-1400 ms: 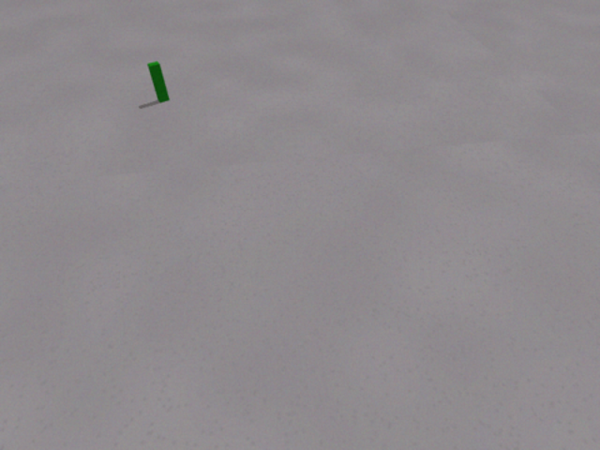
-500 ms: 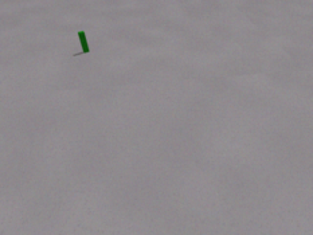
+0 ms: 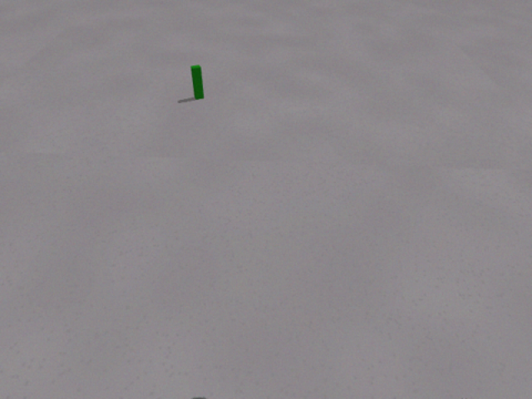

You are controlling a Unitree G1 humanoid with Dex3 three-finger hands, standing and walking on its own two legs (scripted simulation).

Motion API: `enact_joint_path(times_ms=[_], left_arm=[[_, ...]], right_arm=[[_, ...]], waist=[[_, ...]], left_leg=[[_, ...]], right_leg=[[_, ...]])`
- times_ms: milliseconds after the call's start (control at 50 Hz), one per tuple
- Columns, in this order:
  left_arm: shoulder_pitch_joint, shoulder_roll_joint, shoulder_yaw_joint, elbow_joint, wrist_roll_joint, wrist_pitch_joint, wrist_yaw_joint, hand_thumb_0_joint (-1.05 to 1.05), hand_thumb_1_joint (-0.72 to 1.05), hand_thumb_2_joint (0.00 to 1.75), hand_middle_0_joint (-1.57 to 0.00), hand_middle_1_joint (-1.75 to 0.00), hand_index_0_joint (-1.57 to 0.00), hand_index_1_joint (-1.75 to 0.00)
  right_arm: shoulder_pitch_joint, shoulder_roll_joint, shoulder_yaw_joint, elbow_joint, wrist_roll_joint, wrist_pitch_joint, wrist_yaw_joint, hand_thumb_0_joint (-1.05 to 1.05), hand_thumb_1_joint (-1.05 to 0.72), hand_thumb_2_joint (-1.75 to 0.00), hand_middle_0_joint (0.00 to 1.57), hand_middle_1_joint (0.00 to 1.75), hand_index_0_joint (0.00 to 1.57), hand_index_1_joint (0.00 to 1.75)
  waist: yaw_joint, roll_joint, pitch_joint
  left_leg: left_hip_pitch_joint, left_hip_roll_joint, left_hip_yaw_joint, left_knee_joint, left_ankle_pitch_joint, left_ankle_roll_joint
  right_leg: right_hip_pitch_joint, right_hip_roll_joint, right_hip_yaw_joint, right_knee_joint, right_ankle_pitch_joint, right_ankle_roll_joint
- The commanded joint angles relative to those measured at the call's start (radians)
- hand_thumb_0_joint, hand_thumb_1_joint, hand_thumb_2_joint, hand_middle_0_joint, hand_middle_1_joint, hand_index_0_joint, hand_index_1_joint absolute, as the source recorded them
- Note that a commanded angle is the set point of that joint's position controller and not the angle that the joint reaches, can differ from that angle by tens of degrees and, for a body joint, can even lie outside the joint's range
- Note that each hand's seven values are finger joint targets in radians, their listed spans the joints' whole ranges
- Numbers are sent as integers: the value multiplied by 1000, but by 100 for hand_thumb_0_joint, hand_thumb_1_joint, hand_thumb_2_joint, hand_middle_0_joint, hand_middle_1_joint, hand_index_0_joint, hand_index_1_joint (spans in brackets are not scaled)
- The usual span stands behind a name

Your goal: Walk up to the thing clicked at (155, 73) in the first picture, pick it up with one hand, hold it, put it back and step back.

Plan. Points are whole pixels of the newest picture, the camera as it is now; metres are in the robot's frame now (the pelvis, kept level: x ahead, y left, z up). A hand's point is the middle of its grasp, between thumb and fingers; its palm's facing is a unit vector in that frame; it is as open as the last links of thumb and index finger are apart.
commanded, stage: walk up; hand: left
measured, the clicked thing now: (197, 82) +2.24 +0.47 -0.66
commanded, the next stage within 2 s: none
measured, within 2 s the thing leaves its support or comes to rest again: neither
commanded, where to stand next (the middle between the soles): +1.95 +0.21 m, yaw +7 degrees
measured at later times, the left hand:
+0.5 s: hand (105, 274) +0.39 +0.33 -0.13, palm faces -0.02 -0.94 -0.35, open 7.4 cm
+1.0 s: hand (116, 216) +0.58 +0.38 -0.17, palm faces +0.14 -0.92 -0.37, open 7.4 cm
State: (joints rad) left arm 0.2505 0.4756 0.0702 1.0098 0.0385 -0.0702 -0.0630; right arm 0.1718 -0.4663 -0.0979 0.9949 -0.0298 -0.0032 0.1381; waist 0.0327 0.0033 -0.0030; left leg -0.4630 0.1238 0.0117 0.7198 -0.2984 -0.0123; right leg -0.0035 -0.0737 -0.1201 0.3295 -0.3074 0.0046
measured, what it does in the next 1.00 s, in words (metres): walks ahead: left foot, then right foot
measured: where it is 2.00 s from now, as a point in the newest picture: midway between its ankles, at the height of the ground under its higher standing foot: (235, 209)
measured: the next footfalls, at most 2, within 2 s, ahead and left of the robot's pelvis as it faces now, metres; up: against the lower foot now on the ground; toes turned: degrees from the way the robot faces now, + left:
left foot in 0.08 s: +0.16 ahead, +0.18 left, +0.00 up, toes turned +8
right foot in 0.54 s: +0.51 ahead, -0.08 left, +0.00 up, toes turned +0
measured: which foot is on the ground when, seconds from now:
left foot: up 0.00-0.06, down 0.08-0.58, up 0.60-0.94, down 0.96-1.00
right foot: down 0.00-0.08, up 0.10-0.52, down 0.54-1.00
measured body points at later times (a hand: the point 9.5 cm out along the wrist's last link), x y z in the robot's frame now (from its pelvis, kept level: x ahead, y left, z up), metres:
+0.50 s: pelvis +0.27 +0.05 -0.01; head +0.29 +0.05 +0.44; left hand +0.39 +0.38 -0.11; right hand +0.28 -0.27 -0.13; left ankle +0.12 +0.17 -0.74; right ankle +0.46 -0.08 -0.72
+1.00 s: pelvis +0.61 +0.09 -0.03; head +0.62 +0.11 +0.42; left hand +0.57 +0.43 -0.15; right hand +0.81 -0.21 -0.10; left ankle +0.71 +0.22 -0.74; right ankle +0.47 -0.08 -0.73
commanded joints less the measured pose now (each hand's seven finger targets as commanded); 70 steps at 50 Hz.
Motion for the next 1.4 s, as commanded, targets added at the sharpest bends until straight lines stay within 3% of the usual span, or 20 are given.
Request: enact_joint_path(times_ms=[0, 40, 60, 80, 100, 140, 200, 320, 440, 500, 520, 560, 660, 860, 940, 980, 1080, 1180, 1300, 1380], left_arm=[[-198, 289, 65, -119, -3, -27, 3, 0, 90, 90, -20, -30, -20, -30], [-187, 229, 41, -118, 3, -17, -2, 0, 90, 90, -20, -30, -20, -30], [-141, 132, 9, -129, -3, -11, -11, 0, 90, 90, -20, -30, -20, -30], [-201, 121, -6, -176, -27, -18, -4, 0, 90, 90, -20, -30, -20, -30], [-224, 201, -8, -176, -20, -24, 3, 0, 90, 90, -20, -30, -20, -30], [-119, 245, 11, -95, -49, -22, -8, 0, 90, 90, -20, -30, -20, -30], [-75, 246, 33, -68, -39, -5, -30, 0, 90, 90, -20, -30, -20, -30], [-218, 196, 35, -150, -31, 4, -56, 0, 90, 90, -20, -30, -20, -30], [-316, 133, 27, -182, -37, -11, -50, 0, 90, 90, -20, -30, -20, -30], [-84, 149, 47, -109, -43, -12, -31, 0, 90, 90, -20, -30, -20, -30], [106, 205, 78, -54, -38, -17, -14, 0, 90, 90, -20, -30, -20, -30], [211, 353, 114, -67, -39, -29, 6, 0, 90, 90, -20, -30, -20, -30], [-65, 198, 60, -142, -42, -50, 20, 0, 90, 90, -20, -30, -20, -30], [-56, 241, 64, -173, -29, -62, 1, 0, 90, 90, -20, -30, -20, -30], [7, 186, 35, -175, -33, -35, 16, 0, 90, 90, -20, -30, -20, -30], [66, 158, 18, -199, -63, -32, 30, 0, 90, 90, -20, -30, -20, -30], [70, 179, 15, -128, -58, -21, 10, 0, 90, 90, -20, -30, -20, -30], [-38, 148, 13, -177, -34, -3, -26, 0, 90, 90, -20, -30, -20, -30], [-157, 111, 26, -192, -32, -7, -38, 0, 90, 90, -20, -30, -20, -30], [79, 191, 71, -113, -34, -20, -12, 0, 90, 90, -20, -30, -20, -30]], right_arm=[[-10, -164, -48, -80, 13, -40, -3, 0, -90, -90, 20, 30, 20, 30], [184, -218, -76, -20, 7, -49, -29, 0, -90, -90, 20, 30, 20, 30], [316, -319, -105, 13, -3, -59, -51, 0, -90, -90, 20, 30, 20, 30], [299, -426, -105, -29, 15, -73, -61, 0, -90, -90, 20, 30, 20, 30], [183, -442, -110, -67, 47, -73, -65, 0, -90, -90, 20, 30, 20, 30], [33, -312, -69, -111, 38, -88, -77, 0, -90, -90, 20, 30, 20, 30], [6, -245, -43, -123, 35, -104, -77, 0, -90, -90, 20, 30, 20, 30], [75, -247, -46, -126, 37, -125, -76, 0, -90, -90, 20, 30, 20, 30], [148, -240, -49, -119, 29, -121, -90, 0, -90, -90, 20, 30, 20, 30], [109, -229, -45, -138, 8, -110, -102, 0, -90, -90, 20, 30, 20, 30], [137, -185, -26, -147, 0, -109, -103, 0, -90, -90, 20, 30, 20, 30], [174, -158, -10, -178, 42, -120, -107, 0, -90, -90, 20, 30, 20, 30], [116, -158, -12, -110, 29, -93, -83, 0, -90, -90, 20, 30, 20, 30], [-70, -123, -24, -180, 17, -83, -26, 0, -90, -90, 20, 30, 20, 30], [224, -216, -66, -96, -14, -89, -55, 0, -90, -90, 20, 30, 20, 30], [283, -352, -99, -134, 9, -102, -81, 0, -90, -90, 20, 30, 20, 30], [71, -203, -34, -173, 43, -117, -101, 0, -90, -90, 20, 30, 20, 30], [87, -216, -38, -190, 36, -136, -96, 0, -90, -90, 20, 30, 20, 30], [111, -221, -42, -183, 33, -114, -96, 0, -90, -90, 20, 30, 20, 30], [133, -163, -18, -190, 13, -106, -111, 0, -90, -90, 20, 30, 20, 30]], waist=[[-76, -106, 58], [-177, 87, -18], [-229, 378, -55], [-218, 452, -6], [-158, 252, 39], [-56, 88, 35], [-19, 109, 61], [-58, 106, 130], [-74, 74, 60], [47, 11, -79], [118, -78, -191], [133, -315, -266], [-21, -138, 31], [-21, -81, 26], [-151, 139, -106], [-161, 294, -200], [-26, 121, -3], [-46, 131, 46], [-62, 122, 10], [71, -85, -104]], left_leg=[[287, -45, 114, -96, 118, 0], [534, -88, 98, -157, -14, 46], [699, 15, -165, -325, -366, 104], [629, 263, -758, -633, -646, 197], [489, 347, -861, -701, -680, 264], [449, 227, -473, -554, -408, 225], [253, 142, -245, -591, -298, 191], [323, 134, -168, -651, -184, 216], [440, 122, -70, -521, 268, 182], [371, 42, 34, -152, 480, 133], [214, -13, 56, 144, 385, 101], [-268, -181, -35, 569, -213, 64], [-90, -4, -101, 380, 36, 54], [143, -24, 48, -139, 295, 20], [537, -83, 45, -197, 17, 112], [749, 305, -738, -452, -149, 274], [331, 158, -173, -459, 202, 193], [350, 145, -72, -521, 240, 233], [347, 108, 8, -441, 271, 171], [200, 41, 52, 42, 285, 113]], right_leg=[[-360, -179, 57, -105, -378, -160], [-451, -115, -21, 289, -224, -138], [-662, -1, -74, 738, -206, -94], [-875, 98, 46, 928, -277, -71], [-833, 10, 198, 959, -183, -78], [-749, -79, 194, 846, -20, -52], [-565, -90, 140, 660, 52, -10], [-643, -83, 111, 410, 202, 0], [-484, -28, 56, 222, 282, -40], [-103, 48, -24, 163, 211, -67], [164, 28, 24, 203, 106, -84], [429, -400, 805, -78, -204, -232], [-149, -209, 283, -147, -34, -188], [-225, -165, 66, -126, 41, -179], [-323, -89, -8, 467, 340, -124], [-723, 121, 126, 921, -204, -61], [-564, -59, 203, 765, -4, -31], [-598, -72, 125, 507, 94, 6], [-377, -5, 56, 248, 283, -36], [34, 9, 100, 192, 105, -77]])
